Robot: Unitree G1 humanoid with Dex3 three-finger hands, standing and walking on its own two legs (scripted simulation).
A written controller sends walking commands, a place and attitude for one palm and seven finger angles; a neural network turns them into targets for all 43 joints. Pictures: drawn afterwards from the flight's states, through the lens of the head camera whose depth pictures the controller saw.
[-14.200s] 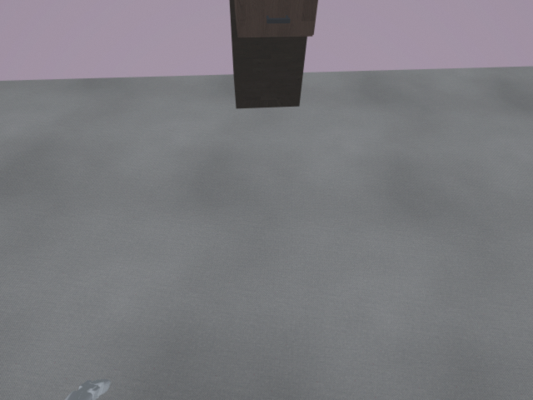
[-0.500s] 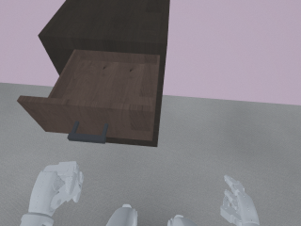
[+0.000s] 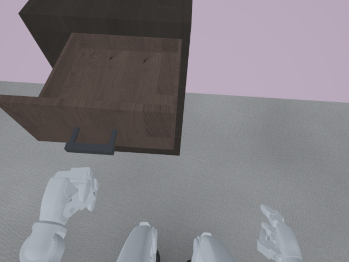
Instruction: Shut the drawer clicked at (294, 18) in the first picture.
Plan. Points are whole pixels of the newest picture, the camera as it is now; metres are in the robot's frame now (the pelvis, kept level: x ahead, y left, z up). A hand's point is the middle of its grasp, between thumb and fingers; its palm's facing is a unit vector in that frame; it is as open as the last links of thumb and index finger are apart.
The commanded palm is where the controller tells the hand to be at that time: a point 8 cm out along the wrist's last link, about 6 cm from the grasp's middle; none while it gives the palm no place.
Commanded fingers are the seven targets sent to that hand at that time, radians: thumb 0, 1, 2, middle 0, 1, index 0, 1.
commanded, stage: bring the fist close to the handle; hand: left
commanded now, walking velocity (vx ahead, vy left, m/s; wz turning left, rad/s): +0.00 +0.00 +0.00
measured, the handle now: (92, 140) +0.38 +0.22 +0.00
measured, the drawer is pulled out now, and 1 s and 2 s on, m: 0.24 0.24 0.13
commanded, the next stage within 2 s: push the drawer shut in 0.64 s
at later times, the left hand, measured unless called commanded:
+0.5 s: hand (94, 188) +0.27 +0.19 +0.01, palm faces -0.06 -1.00 -0.04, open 3.3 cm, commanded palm +0.25 +0.24 +0.01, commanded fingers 0.00 0.90 0.90 -1.40 -1.60 -1.40 -1.60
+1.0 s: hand (99, 178) +0.29 +0.18 +0.00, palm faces -0.06 -1.00 -0.04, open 3.3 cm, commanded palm +0.29 +0.24 +0.01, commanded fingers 0.00 0.90 0.90 -1.40 -1.60 -1.40 -1.60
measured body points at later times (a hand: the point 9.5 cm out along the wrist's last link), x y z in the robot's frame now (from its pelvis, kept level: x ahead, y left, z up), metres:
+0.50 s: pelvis -0.01 +0.02 -0.02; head +0.10 +0.03 +0.42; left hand +0.27 +0.24 +0.01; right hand +0.16 -0.22 -0.12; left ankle +0.04 +0.10 -0.62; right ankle +0.00 -0.07 -0.62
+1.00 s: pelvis -0.01 +0.02 -0.02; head +0.11 +0.04 +0.42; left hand +0.29 +0.24 +0.00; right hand +0.17 -0.22 -0.12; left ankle +0.04 +0.10 -0.62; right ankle +0.00 -0.07 -0.62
